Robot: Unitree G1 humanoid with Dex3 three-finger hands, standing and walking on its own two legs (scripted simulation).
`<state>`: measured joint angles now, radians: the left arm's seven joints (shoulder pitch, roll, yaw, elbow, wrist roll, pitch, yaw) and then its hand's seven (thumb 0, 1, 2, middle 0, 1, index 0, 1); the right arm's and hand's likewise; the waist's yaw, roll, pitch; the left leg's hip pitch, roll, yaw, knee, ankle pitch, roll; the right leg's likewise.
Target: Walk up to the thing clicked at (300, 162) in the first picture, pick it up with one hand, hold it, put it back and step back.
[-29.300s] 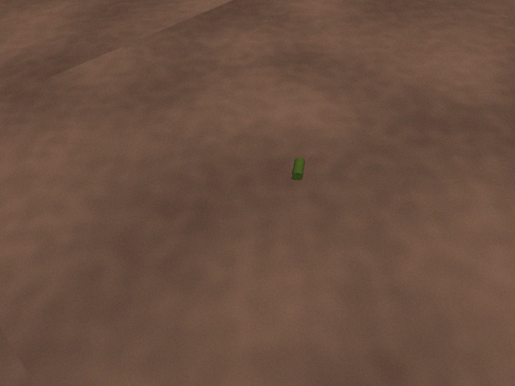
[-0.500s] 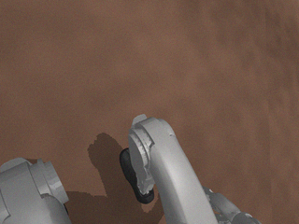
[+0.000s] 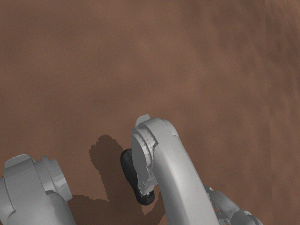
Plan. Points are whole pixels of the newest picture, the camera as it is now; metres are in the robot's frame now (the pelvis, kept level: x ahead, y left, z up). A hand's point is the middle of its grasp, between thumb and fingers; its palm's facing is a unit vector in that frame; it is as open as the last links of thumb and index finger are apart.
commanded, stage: close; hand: left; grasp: from above
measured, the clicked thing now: out of the picture +0.46 +0.35 -0.28
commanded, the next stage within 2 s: settle in 0.36 s
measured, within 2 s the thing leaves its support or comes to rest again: leaves its support in 0.72 s
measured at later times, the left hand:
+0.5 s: hand out of the picture +0.45 +0.35 -0.24, palm faces -0.45 -0.11 -0.88, open 8.3 cm
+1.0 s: hand out of the picture +0.45 +0.37 -0.18, palm faces -0.42 -0.08 -0.91, open 8.1 cm
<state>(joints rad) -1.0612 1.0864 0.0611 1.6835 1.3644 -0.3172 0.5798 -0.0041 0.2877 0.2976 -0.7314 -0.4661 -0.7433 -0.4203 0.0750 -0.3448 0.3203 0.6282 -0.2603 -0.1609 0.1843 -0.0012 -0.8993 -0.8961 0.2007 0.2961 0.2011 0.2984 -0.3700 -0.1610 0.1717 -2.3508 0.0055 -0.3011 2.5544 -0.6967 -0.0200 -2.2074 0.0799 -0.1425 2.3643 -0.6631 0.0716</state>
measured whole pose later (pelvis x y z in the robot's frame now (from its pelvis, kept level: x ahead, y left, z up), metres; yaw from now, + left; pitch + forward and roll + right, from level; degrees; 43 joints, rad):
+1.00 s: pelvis +0.00 +0.00 +0.01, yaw +1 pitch +30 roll -16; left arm -0.98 0.96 0.08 1.40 1.28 -0.21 0.36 0.01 0.32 0.03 -0.97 -0.13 -0.99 -0.10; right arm 0.13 -0.34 0.21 0.61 -0.18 -0.12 0.20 0.00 -0.91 -0.90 0.20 0.30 0.20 0.30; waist -0.31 -0.06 0.06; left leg -2.37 0.00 -0.26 2.50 -0.69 0.00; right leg -2.22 0.05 -0.12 2.33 -0.68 0.05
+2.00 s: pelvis +0.00 +0.00 +0.11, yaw +9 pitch +35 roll -8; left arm -0.73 0.73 0.03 0.94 1.08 -0.22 0.02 0.00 0.30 0.08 -0.96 -0.16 -0.97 -0.14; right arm 0.18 -0.28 0.03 0.61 -0.04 0.09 0.07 0.00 -0.92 -0.90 0.20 0.30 0.20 0.30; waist -0.17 0.04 -0.14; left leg -2.13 0.00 -0.12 2.15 -0.64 0.00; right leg -2.03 0.00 -0.03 2.08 -0.66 0.06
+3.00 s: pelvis +0.04 +0.00 +0.40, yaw +13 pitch +12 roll -2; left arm -0.34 0.43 -0.18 0.82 1.04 -0.09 0.12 0.00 0.29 0.14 -0.89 -0.26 -0.90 -0.24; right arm 0.25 -0.25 -0.04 0.74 0.04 -0.01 -0.05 0.01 -0.91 -0.90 0.20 0.30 0.20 0.30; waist -0.06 0.04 -0.11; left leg -0.85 0.04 -0.02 1.06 -0.42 -0.01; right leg -0.82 -0.01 0.01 1.02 -0.41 0.04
